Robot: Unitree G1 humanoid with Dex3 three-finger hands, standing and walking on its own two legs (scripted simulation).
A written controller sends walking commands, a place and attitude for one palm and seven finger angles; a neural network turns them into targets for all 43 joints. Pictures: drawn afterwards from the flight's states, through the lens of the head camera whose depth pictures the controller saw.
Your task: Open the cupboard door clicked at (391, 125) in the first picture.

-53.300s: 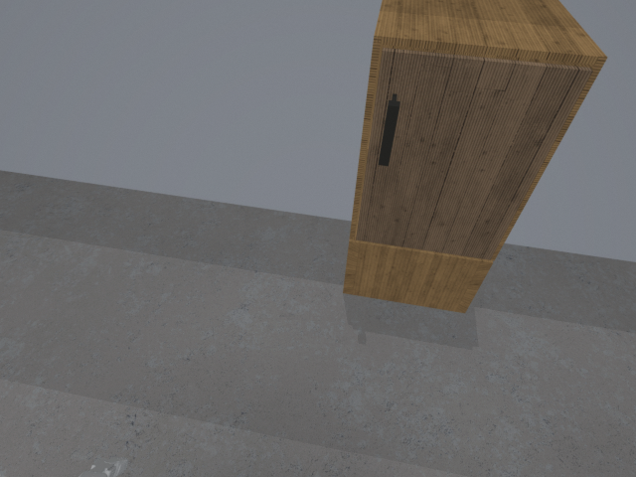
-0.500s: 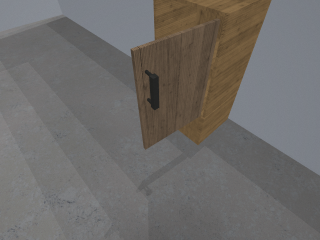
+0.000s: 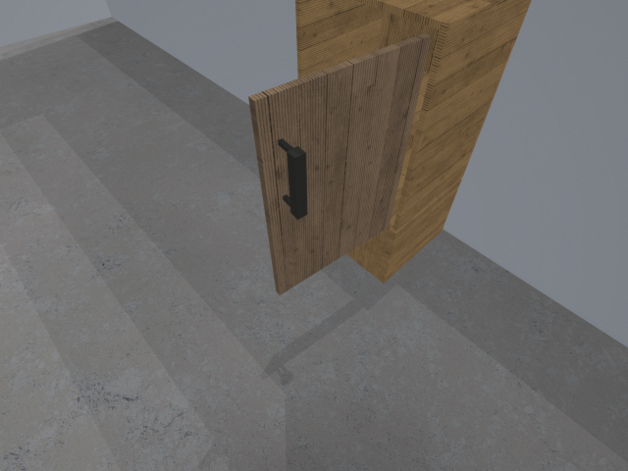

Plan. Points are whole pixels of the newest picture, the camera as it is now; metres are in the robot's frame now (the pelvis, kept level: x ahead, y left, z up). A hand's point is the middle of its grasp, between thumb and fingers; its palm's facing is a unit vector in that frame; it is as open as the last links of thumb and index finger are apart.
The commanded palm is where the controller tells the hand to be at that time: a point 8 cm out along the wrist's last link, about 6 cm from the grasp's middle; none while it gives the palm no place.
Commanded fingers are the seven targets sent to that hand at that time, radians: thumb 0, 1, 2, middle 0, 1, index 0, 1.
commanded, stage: look to check the result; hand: left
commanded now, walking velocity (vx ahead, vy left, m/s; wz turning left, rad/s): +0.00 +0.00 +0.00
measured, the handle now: (291, 179) +0.63 +0.08 -0.02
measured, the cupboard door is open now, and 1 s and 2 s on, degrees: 84 84 84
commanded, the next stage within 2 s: stand and wait in 0.42 s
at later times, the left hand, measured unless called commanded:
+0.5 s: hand out of the picture +0.06 +0.20 -0.17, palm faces +0.00 -0.97 -0.26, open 7.4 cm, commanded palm none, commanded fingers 0.00 0.90 0.90 -0.20 -0.30 -0.20 -0.30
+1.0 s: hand out of the picture +0.08 +0.21 -0.16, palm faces -0.01 -0.96 -0.28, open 7.4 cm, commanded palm none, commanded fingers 0.00 0.90 0.90 -0.20 -0.30 -0.20 -0.30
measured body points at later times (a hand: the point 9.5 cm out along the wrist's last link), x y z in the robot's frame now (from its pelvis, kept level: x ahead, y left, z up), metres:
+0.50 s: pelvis +0.02 +0.00 +0.00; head +0.04 -0.01 +0.45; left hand +0.06 +0.25 -0.15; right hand +0.06 -0.26 -0.15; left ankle +0.04 +0.12 -0.74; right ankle +0.00 -0.11 -0.74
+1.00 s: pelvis +0.03 +0.00 +0.00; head +0.04 -0.01 +0.45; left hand +0.08 +0.26 -0.14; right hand +0.08 -0.27 -0.15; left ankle +0.04 +0.12 -0.74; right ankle +0.00 -0.11 -0.74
